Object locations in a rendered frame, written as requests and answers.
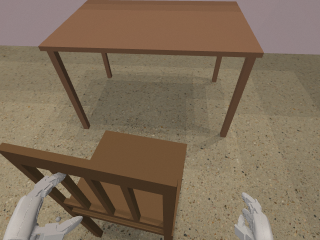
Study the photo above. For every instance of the table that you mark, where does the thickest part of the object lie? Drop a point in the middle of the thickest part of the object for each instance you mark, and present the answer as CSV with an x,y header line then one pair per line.
x,y
156,27

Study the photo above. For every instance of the left robot hand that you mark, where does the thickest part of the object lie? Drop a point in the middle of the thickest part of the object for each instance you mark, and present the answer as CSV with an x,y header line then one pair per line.
x,y
22,223

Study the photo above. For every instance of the right robot hand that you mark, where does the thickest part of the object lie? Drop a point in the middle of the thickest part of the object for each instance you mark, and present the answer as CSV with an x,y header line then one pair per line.
x,y
258,222

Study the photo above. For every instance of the chair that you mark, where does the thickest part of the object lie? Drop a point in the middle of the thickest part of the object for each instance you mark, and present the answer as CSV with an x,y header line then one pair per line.
x,y
130,180

